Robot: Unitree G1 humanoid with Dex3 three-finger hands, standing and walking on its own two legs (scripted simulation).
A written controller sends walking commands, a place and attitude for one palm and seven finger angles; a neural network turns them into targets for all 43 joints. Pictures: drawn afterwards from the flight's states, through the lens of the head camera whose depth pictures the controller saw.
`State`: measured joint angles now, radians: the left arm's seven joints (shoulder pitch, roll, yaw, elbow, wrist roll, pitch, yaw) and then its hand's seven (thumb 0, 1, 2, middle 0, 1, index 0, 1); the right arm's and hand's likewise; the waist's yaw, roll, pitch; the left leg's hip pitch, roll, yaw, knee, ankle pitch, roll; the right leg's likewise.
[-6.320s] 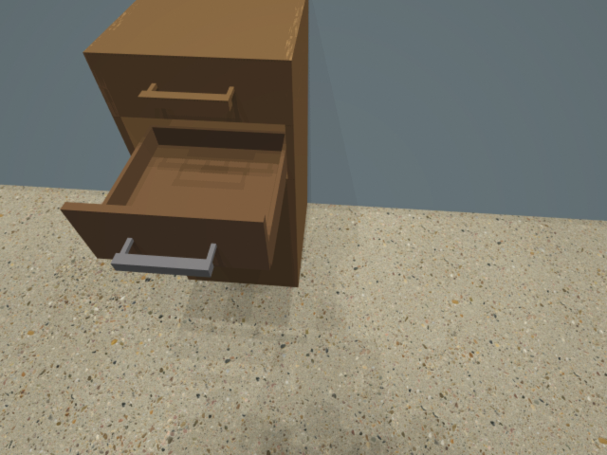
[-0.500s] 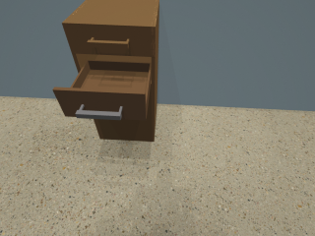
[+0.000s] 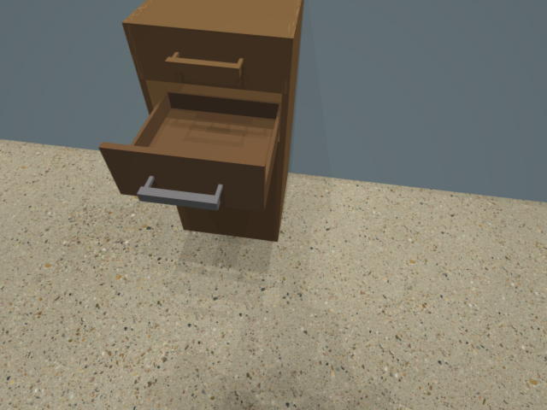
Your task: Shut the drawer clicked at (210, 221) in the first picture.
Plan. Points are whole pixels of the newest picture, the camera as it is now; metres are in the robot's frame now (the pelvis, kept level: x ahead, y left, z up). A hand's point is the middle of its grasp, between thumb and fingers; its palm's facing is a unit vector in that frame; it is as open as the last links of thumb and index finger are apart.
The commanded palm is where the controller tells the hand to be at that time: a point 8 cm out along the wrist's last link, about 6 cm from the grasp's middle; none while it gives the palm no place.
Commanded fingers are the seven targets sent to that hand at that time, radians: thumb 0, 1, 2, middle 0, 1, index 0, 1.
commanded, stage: shuffle to correct the standing spot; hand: left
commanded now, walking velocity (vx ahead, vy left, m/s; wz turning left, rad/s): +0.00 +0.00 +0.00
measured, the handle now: (182, 191) +0.59 +0.26 -0.12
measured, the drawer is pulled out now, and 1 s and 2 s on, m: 0.30 0.30 0.30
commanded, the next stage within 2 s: come to a stop and stand still in 1.14 s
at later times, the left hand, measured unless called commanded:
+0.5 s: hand out of the picture +0.08 +0.20 -0.18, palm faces -0.01 -0.99 -0.16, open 7.4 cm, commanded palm none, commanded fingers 0.00 0.90 0.90 -0.20 -0.30 -0.20 -0.30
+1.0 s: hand (202, 305) +0.33 +0.16 -0.16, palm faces +0.04 -0.98 -0.20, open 7.1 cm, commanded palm none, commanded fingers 0.00 0.90 0.90 -0.20 -0.30 -0.20 -0.30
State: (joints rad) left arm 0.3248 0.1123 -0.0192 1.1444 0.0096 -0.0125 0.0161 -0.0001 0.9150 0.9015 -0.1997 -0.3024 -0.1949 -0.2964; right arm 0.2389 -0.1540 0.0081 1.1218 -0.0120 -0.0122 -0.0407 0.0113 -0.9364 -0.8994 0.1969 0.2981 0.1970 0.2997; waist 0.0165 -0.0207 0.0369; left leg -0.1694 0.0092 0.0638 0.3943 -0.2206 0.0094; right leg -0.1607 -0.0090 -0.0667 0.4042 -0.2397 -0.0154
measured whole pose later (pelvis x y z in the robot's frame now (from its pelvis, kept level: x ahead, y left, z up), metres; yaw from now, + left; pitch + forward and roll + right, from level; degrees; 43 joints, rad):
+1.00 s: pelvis +0.23 -0.02 +0.00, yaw -1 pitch +0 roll +1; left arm 0.16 0.16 0.07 1.00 0.02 -0.05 0.01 -0.05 0.96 0.90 -0.20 -0.30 -0.20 -0.30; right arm 0.28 -0.17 -0.05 1.05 -0.03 0.00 0.00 0.00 -0.91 -0.90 0.19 0.30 0.19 0.30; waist -0.01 -0.01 0.03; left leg -0.45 0.11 0.09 0.86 -0.31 -0.03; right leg -0.25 -0.04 -0.17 0.43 -0.17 -0.05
